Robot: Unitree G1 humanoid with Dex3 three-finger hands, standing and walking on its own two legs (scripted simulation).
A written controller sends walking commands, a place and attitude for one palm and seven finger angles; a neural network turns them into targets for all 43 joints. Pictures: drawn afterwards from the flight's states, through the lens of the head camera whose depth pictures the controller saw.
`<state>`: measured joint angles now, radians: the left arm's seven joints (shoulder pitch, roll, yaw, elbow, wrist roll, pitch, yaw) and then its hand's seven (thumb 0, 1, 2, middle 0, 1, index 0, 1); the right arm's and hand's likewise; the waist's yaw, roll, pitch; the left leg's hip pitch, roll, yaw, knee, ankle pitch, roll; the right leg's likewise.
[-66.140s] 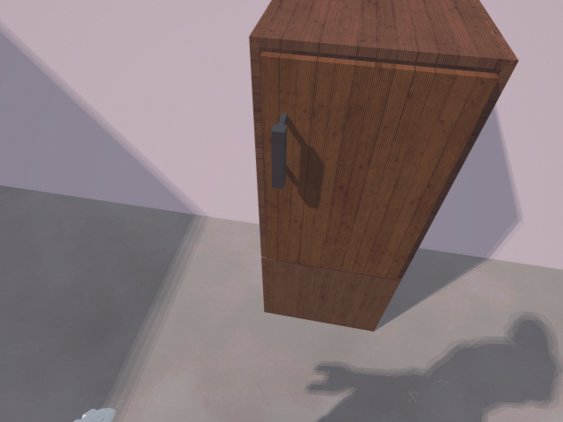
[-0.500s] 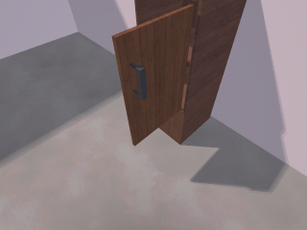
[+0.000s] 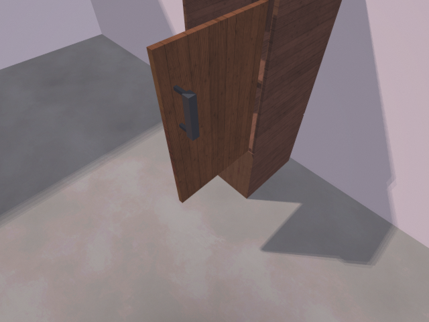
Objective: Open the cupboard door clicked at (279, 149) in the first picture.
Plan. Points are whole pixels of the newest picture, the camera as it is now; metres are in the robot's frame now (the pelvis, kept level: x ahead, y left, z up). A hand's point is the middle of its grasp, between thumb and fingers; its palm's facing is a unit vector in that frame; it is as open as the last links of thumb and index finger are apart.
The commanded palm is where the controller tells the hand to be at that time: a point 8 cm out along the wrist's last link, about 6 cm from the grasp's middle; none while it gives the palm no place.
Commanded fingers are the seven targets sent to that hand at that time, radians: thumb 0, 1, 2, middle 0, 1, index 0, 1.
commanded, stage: look to check the result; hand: left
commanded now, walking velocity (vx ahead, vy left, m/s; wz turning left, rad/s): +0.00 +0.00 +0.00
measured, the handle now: (185, 112) +0.57 +0.10 +0.05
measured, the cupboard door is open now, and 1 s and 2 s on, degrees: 90 90 90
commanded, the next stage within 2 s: stand and wait in 0.38 s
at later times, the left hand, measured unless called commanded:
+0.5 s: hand out of the picture +0.08 +0.21 -0.16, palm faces -0.02 -0.96 -0.29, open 7.3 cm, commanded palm none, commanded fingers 0.00 0.90 0.90 -0.20 -0.30 -0.20 -0.30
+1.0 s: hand out of the picture +0.08 +0.22 -0.16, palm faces -0.03 -0.95 -0.30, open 7.3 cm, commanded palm none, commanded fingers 0.00 0.90 0.90 -0.20 -0.30 -0.20 -0.30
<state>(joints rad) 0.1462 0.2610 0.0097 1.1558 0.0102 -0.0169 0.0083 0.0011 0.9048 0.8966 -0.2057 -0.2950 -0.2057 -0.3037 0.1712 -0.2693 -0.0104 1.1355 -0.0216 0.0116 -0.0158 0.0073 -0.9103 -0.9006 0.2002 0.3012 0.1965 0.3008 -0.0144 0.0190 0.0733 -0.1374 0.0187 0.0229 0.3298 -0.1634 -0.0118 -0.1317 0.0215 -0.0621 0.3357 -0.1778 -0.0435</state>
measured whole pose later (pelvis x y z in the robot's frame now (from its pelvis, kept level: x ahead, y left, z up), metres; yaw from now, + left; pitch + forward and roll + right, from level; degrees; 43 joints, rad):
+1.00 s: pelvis +0.02 -0.01 +0.00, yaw -1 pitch -2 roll +0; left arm 0.15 0.27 0.01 1.15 0.01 -0.03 0.01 0.00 0.90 0.90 -0.21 -0.30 -0.21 -0.30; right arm 0.17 -0.27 -0.01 1.14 -0.02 0.01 -0.02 0.01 -0.91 -0.90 0.20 0.30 0.20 0.30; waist -0.01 0.02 0.05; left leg -0.09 0.03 0.03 0.30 -0.18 -0.02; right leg -0.08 0.03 -0.05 0.30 -0.19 -0.05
